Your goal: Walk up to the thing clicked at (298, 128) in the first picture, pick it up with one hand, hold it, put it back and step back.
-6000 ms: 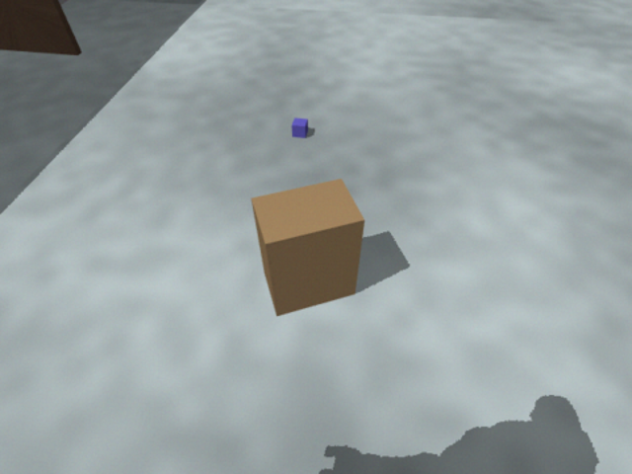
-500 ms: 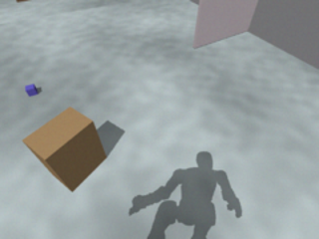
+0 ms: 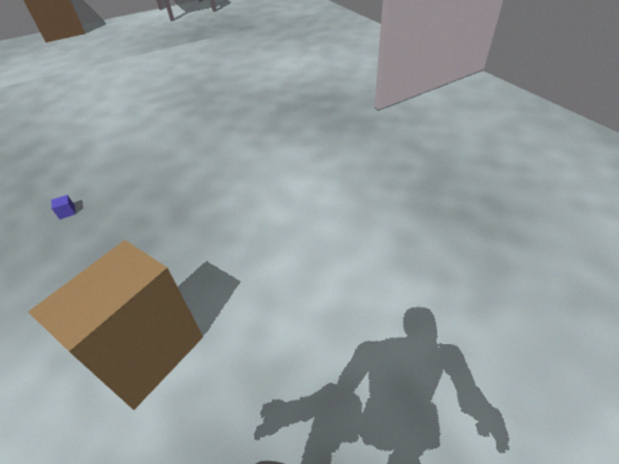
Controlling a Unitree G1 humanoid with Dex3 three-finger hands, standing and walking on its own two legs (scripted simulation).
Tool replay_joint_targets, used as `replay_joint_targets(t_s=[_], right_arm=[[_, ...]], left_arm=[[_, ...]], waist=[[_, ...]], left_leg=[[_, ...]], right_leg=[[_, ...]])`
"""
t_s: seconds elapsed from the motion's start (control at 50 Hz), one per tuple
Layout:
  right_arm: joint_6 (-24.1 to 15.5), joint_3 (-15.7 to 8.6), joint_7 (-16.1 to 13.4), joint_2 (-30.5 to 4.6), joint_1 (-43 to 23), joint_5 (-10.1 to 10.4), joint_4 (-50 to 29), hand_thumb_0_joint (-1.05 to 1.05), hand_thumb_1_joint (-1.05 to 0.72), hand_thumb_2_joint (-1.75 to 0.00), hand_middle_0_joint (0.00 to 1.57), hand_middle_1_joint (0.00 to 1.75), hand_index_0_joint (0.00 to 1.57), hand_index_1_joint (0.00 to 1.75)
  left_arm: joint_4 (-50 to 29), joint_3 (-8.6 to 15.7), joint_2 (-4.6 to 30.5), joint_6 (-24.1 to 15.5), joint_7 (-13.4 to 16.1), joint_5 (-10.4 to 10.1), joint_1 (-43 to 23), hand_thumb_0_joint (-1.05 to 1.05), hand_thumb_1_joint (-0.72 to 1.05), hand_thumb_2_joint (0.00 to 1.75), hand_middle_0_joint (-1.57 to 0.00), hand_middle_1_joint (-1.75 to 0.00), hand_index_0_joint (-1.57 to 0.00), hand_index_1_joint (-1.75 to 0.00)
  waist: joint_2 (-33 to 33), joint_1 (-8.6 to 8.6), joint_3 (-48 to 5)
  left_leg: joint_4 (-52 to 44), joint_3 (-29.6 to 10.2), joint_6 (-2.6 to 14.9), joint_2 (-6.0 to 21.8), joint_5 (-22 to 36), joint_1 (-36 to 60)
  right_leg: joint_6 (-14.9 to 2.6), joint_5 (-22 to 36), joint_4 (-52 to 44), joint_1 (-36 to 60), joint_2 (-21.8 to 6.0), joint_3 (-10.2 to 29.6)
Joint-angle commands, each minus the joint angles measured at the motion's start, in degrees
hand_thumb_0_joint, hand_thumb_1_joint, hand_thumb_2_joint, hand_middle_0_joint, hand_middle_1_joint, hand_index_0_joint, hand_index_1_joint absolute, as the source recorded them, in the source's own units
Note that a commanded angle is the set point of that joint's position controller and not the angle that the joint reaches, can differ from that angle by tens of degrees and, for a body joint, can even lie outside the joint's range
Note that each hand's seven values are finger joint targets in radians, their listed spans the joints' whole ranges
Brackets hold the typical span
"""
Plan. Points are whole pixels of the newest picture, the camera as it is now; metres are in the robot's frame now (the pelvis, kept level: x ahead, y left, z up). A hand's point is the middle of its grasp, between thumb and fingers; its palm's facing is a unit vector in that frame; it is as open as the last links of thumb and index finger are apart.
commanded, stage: walk up
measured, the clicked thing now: (63, 207) +1.34 +1.35 -0.73
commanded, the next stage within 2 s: none
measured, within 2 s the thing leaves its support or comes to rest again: neither
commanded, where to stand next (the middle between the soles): +0.59 +0.03 m, yaw +0 degrees
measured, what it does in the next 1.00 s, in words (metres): walks ahead: left foot, then right foot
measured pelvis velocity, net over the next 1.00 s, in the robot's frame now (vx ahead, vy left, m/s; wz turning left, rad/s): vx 0.39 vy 0.04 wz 0.01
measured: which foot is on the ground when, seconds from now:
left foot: up 0.00-0.24, down 0.26-0.68, up 0.70-1.00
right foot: down 0.00-0.28, up 0.30-0.64, down 0.66-1.00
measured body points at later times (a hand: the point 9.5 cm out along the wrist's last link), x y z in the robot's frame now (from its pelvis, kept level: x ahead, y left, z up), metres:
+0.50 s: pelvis +0.20 +0.04 +0.00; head +0.22 +0.06 +0.45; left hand +0.27 +0.37 -0.12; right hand +0.26 -0.27 -0.10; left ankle +0.20 +0.16 -0.74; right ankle +0.24 -0.10 -0.69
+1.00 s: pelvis +0.39 +0.04 -0.01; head +0.41 +0.05 +0.44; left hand +0.40 +0.37 -0.12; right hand +0.48 -0.27 -0.12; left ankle +0.49 +0.17 -0.73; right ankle +0.36 -0.10 -0.74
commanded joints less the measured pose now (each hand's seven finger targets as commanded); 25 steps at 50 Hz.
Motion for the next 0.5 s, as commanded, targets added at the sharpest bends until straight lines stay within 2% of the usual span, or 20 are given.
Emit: replay_joint_targets(t_s=[0.0,0.04,0.06,0.08,0.1,0.14,0.18,0.2,0.22,0.24,0.26,0.28,0.3,0.32,0.36,0.4,0.42,0.44,0.48], right_arm=[[-1.6,-2.1,0.7,-9.2,1.2,-0.3,-5.6,0.0,-0.9,-0.9,0.2,0.3,0.2,0.3],[-1.9,-2.0,1.1,-9.2,-1.9,-0.5,-7.4,0.0,-0.9,-0.9,0.2,0.3,0.2,0.3],[-2.0,-1.9,1.2,-9.1,-3.0,-0.6,-8.2,0.0,-0.9,-0.9,0.2,0.3,0.2,0.3],[-2.2,-1.8,1.3,-8.8,-2.6,-0.7,-8.6,0.0,-0.9,-0.9,0.2,0.3,0.2,0.3],[-2.3,-1.7,1.4,-8.7,-4.4,-0.9,-9.3,0.0,-0.9,-0.9,0.2,0.3,0.2,0.3],[-2.5,-1.9,1.6,-8.6,-5.9,-0.8,-10.3,0.0,-0.9,-0.9,0.2,0.3,0.2,0.3],[-3.2,-1.9,1.4,-8.3,-4.4,-0.8,-10.6,0.0,-0.9,-0.9,0.2,0.3,0.2,0.3],[-3.5,-2.2,1.1,-8.3,-1.0,-1.0,-9.8,0.0,-0.9,-0.9,0.2,0.3,0.2,0.3],[-3.9,-3.1,0.4,-9.7,5.1,-1.1,-8.1,0.0,-0.9,-0.9,0.2,0.3,0.2,0.3],[-4.5,-4.4,-0.5,-13.4,12.2,-1.5,-6.5,0.0,-0.9,-0.9,0.2,0.3,0.2,0.3],[-5.2,-5.4,-1.1,-18.6,13.8,-1.7,-8.5,0.0,-0.9,-0.9,0.2,0.3,0.2,0.3],[-5.1,-5.7,-1.1,-19.7,11.8,0.8,-9.3,0.0,-0.9,-0.9,0.2,0.3,0.2,0.3],[-4.9,-4.8,-1.4,-17.0,8.0,0.7,-10.1,0.0,-0.9,-0.9,0.2,0.3,0.2,0.3],[-4.9,-3.6,-1.7,-14.9,5.0,0.7,-11.3,0.0,-0.9,-0.9,0.2,0.3,0.2,0.3],[-5.3,-2.5,-2.1,-12.4,3.1,0.9,-12.1,0.0,-0.9,-0.9,0.2,0.3,0.2,0.3],[-5.6,-2.3,-2.1,-12.2,2.8,0.5,-13.0,0.0,-0.9,-0.9,0.2,0.3,0.2,0.3],[-5.7,-2.1,-2.1,-12.2,2.9,0.3,-13.4,0.0,-0.9,-0.9,0.2,0.3,0.2,0.3],[-5.7,-2.2,-2.0,-12.7,2.5,0.2,-13.9,0.0,-0.9,-0.9,0.2,0.3,0.2,0.3],[-5.8,-2.4,-1.7,-13.3,2.7,0.2,-14.4,0.0,-0.9,-0.9,0.2,0.3,0.2,0.3]], left_arm=[[-7.0,4.1,16.0,-2.6,1.7,-0.3,-5.0,0.0,0.9,0.9,-0.2,-0.3,-0.2,-0.3],[-7.5,4.6,16.8,-2.8,1.7,-0.3,-3.3,0.0,0.9,0.9,-0.2,-0.3,-0.2,-0.3],[-7.7,4.7,17.0,-2.8,1.6,-0.3,-3.0,0.0,0.9,0.9,-0.2,-0.3,-0.2,-0.3],[-7.9,4.9,17.5,-2.8,1.5,-0.2,-3.5,0.0,0.9,0.9,-0.2,-0.3,-0.2,-0.3],[-8.0,4.8,17.1,-2.6,1.3,-0.4,-2.4,0.0,0.9,0.9,-0.2,-0.3,-0.2,-0.3],[-8.4,4.5,17.4,-2.5,1.0,-0.3,-1.8,0.0,0.9,0.9,-0.2,-0.3,-0.2,-0.3],[-8.9,4.1,17.4,-2.2,0.9,-0.4,-1.8,0.0,0.9,0.9,-0.2,-0.3,-0.2,-0.3],[-9.0,3.7,17.1,-2.0,1.0,-0.5,-2.7,0.0,0.9,0.9,-0.2,-0.3,-0.2,-0.3],[-9.5,2.8,15.1,-1.8,1.0,-0.4,-2.6,0.0,0.9,0.9,-0.2,-0.3,-0.2,-0.3],[-9.7,1.6,11.3,-1.4,1.1,-0.7,1.0,0.0,0.9,0.9,-0.2,-0.3,-0.2,-0.3],[-11.0,0.8,7.3,-1.4,1.1,-1.9,2.5,0.0,0.9,0.9,-0.2,-0.3,-0.2,-0.3],[-10.3,2.1,14.2,-1.2,1.9,-1.4,-0.8,0.0,0.9,0.9,-0.2,-0.3,-0.2,-0.3],[-10.1,1.5,15.0,-1.1,2.0,-1.8,-1.9,0.0,0.9,0.9,-0.2,-0.3,-0.2,-0.3],[-9.2,1.6,13.8,-1.2,1.8,-2.3,0.0,0.0,0.9,0.9,-0.2,-0.3,-0.2,-0.3],[-7.7,1.4,13.4,-1.0,1.2,-2.2,2.3,0.0,0.9,0.9,-0.2,-0.3,-0.2,-0.3],[-7.9,1.3,12.2,-0.6,0.3,-1.8,2.2,0.0,0.9,0.9,-0.2,-0.3,-0.2,-0.3],[-8.3,1.3,11.9,-0.6,-0.1,-1.6,0.9,0.0,0.9,0.9,-0.2,-0.3,-0.2,-0.3],[-9.3,1.3,11.5,-0.5,-0.4,-1.4,-0.7,0.0,0.9,0.9,-0.2,-0.3,-0.2,-0.3],[-10.6,1.6,11.3,-0.7,-1.1,-1.0,-3.6,0.0,0.9,0.9,-0.2,-0.3,-0.2,-0.3]], waist=[[-12.5,-1.61,5.5],[-10.5,-0.06,5.5],[-10.5,0.21,5.5],[-11.1,-0.31,4.6],[-10.4,0.69,4.8],[-11.0,1.14,5.0],[-10.0,0.05,3.5],[-8.8,-2.42,2.0],[-4.7,-5.66,-1.4],[6.6,-8.22,-6.1],[17.3,-7.54,-6.6],[6.5,-7.68,-7.5],[-0.2,-5.46,-3.2],[0.2,-3.65,-1.0],[2.9,-2.2,0.6],[4.1,-2.27,0.1],[4.6,-2.25,1.2],[5.2,-2.62,2.1],[4.9,-3.12,2.1]], left_leg=[[-5.6,-2.3,-1.43,3.8,5.0,-7.2],[-11.5,-2.0,-1.49,4.6,5.0,-8.4],[-14.0,-0.8,-1.42,4.8,5.4,-7.9],[-16.2,0.7,-1.19,5.3,5.8,-6.6],[-19.0,2.9,-0.89,5.6,6.8,-5.8],[-21.7,5.9,-0.31,5.7,7.8,-1.7],[-25.3,7.8,0.61,4.9,8.0,3.8],[-27.0,9.6,0.96,3.7,9.8,9.7],[-28.3,10.0,1.92,1.5,8.3,18.9],[-33.9,2.1,4.91,5.4,-1.8,28.5],[-42.6,-30.4,11.1,21.8,-5.9,34.6],[-45.2,-35.9,16.32,25.1,-5.5,29.1],[-43.2,-25.8,15.11,23.0,-1.1,23.7],[-42.4,-18.5,14.04,20.8,3.6,21.6],[-41.9,-8.1,11.4,17.3,13.4,16.3],[-42.2,-3.5,11.91,16.2,17.0,15.6],[-42.9,-1.9,12.39,15.9,16.5,13.7],[-43.5,-1.8,13.58,16.8,14.7,13.5],[-43.7,-0.6,13.5,16.3,10.8,12.5]], right_leg=[[-9.67,-19.3,-20.5,-3.2,-16.1,16.3],[-10.41,-17.7,-19.3,-0.4,-16.8,15.5],[-10.16,-16.7,-18.6,0.1,-16.1,13.6],[-10.11,-15.3,-17.1,1.4,-16.0,12.4],[-9.85,-13.6,-16.3,1.3,-15.2,10.6],[-9.47,-13.5,-15.2,-1.0,-15.2,9.9],[-8.88,-2.1,-9.7,-0.9,-15.1,8.3],[-8.02,2.6,-4.4,-3.4,-13.9,5.9],[-6.88,12.3,7.2,-6.1,-11.4,3.6],[-4.6,11.7,27.1,-12.4,-6.1,-0.5],[-1.06,-15.2,39.7,-28.8,5.1,1.7],[-2.43,-19.1,43.4,-27.4,1.4,10.5],[-2.23,-15.0,45.5,-27.3,-0.7,12.2],[-2.28,-11.7,43.7,-26.9,-2.0,11.9],[-1.4,-7.5,36.7,-23.4,-4.4,10.8],[0.11,-6.2,30.3,-20.8,-4.5,7.7],[0.86,-5.4,27.6,-20.4,-4.8,6.8],[1.05,-5.7,24.2,-20.8,-5.5,5.2],[0.79,-2.9,17.9,-18.3,-5.9,4.2]])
